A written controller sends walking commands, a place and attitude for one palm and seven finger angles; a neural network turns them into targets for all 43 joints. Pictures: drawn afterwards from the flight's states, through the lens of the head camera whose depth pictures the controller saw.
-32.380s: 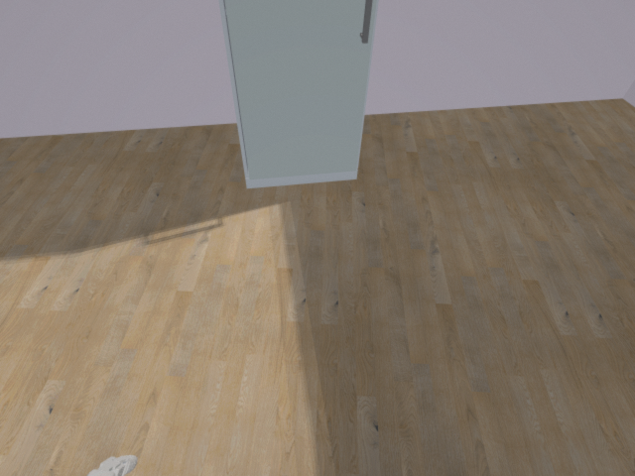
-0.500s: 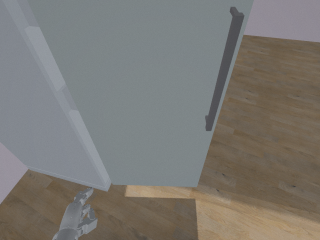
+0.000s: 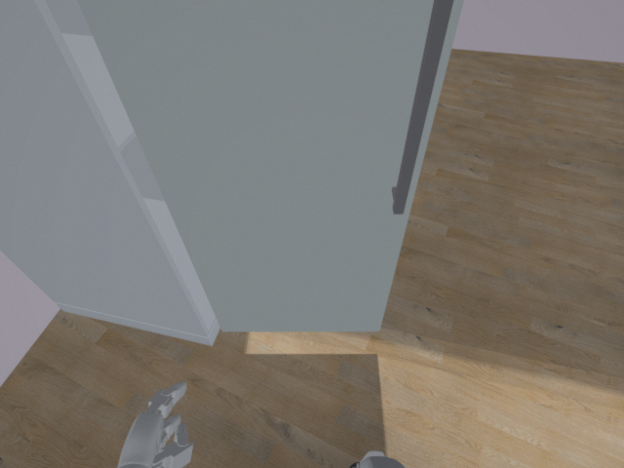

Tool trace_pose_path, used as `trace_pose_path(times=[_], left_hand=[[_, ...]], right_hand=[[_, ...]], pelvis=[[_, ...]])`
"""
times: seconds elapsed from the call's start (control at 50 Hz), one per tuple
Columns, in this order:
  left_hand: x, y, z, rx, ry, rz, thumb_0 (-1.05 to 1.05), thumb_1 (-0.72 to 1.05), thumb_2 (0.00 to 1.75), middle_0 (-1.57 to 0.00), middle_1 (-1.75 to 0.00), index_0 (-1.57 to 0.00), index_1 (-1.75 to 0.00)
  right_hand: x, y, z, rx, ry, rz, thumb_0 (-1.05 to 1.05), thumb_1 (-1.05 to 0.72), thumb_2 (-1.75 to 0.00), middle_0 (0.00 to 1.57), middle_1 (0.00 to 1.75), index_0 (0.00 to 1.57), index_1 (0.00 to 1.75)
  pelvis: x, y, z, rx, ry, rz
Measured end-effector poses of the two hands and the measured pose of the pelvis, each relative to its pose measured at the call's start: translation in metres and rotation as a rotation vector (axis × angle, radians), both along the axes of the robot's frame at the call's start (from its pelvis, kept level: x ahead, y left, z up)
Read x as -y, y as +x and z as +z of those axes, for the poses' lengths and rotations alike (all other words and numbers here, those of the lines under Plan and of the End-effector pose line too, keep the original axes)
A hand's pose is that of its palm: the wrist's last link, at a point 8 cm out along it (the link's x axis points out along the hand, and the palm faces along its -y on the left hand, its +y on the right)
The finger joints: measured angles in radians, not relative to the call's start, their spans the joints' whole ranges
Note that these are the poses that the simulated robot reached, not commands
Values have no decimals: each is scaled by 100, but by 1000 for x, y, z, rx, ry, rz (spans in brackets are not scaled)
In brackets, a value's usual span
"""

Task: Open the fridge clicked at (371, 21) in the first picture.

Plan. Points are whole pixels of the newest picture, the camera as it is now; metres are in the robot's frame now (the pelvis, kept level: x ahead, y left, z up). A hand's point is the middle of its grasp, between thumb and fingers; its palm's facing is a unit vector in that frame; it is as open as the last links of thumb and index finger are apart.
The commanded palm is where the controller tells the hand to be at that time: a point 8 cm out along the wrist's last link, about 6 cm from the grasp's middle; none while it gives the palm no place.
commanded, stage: step back with the hand held close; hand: right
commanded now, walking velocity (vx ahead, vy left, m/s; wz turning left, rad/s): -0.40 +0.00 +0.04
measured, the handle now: (414, 118) +0.59 -0.15 +0.14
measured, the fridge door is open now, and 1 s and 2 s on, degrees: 77 77 77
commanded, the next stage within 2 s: stop stepping back and stand still in 0.14 s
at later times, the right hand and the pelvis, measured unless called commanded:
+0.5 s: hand out of the picture +0.06 -0.28 +0.18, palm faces +0.43 +0.77 -0.48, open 7.4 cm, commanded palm +0.02 -0.30 +0.19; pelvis -0.13 -0.01 +0.01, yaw +2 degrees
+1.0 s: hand out of the picture +0.04 -0.29 +0.18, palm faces +0.44 +0.73 -0.52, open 7.4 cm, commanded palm -0.01 -0.32 +0.19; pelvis -0.16 -0.02 +0.00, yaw +1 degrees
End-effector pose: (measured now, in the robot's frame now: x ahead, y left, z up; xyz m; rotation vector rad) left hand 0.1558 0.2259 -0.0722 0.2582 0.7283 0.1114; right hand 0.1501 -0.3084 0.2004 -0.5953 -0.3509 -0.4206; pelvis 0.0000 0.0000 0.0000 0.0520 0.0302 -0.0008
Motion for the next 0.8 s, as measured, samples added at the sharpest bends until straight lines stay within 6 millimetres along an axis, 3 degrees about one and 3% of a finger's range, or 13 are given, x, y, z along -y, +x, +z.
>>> trace_pose_path(times=[0.12, 0.22, 0.3, 0.38, 0.46, 0.54, 0.62, 0.7, 0.74, 0.8], left_hand=[[3, -9, 15, -5, 47, 6, 2, 90, 90, -20, -30, -21, -30], [11, -22, 33, 71, 52, 5, 2, 90, 90, -20, -30, -21, -30], [16, -49, 46, 128, 28, 4, 2, 90, 90, -20, -30, -21, -30], [14, -84, 46, 124, 7, 31, 1, 90, 90, -20, -30, -21, -30], [4, -116, 29, 76, 1, 30, 1, 90, 90, -20, -30, -21, -30], [-7, -153, 14, -39, 27, 44, 2, 90, 90, -20, -30, -21, -30], [-13, -182, 11, -67, 63, 83, 2, 90, 90, -20, -30, -21, -30], [-11, -194, 7, -46, 114, 109, 2, 90, 90, -20, -30, -21, -30], [-4, -196, 9, -25, 101, 125, 2, 90, 90, -20, -29, -21, -30], [11, -199, 15, 20, 53, 120, 2, 90, 90, -20, -29, -20, -30]], right_hand=[[2, -1, -20, -85, 79, 48, 2, -89, -90, 21, 30, 21, 30], [5, -9, -20, -88, 74, 114, 2, -89, -90, 21, 30, 21, 30], [-2, -39, 0, -64, 38, 158, 2, -89, -90, 21, 30, 22, 30], [-2, -79, 12, -70, 4, 129, 2, -89, -90, 21, 30, 22, 30], [4, -116, 7, -92, -7, 26, 2, -89, -90, 21, 30, 22, 30], [10, -140, -7, -96, 101, -30, 2, -89, -90, 21, 30, 21, 30], [19, -145, -29, -88, 205, -74, 2, -89, -90, 21, 30, 21, 30], [26, -141, -42, -65, 227, -45, 2, -89, -90, 21, 30, 21, 30], [28, -139, -38, -53, 198, -25, 2, -89, -90, 21, 30, 21, 30], [27, -137, -16, -30, 113, 17, 2, -89, -90, 21, 30, 21, 30]], pelvis=[[10, -17, 8, -8, -30, 19], [16, -53, 10, 15, -33, 29], [16, -78, 15, 22, -1, 38], [12, -96, 18, 16, 11, 35], [5, -120, 11, -6, -43, 26], [9, -136, 15, 8, -51, 32], [15, -140, 15, 9, -58, 12], [29, -146, 4, 19, -40, -18], [32, -152, 3, 40, -57, 0], [31, -157, 7, 56, -50, 7]])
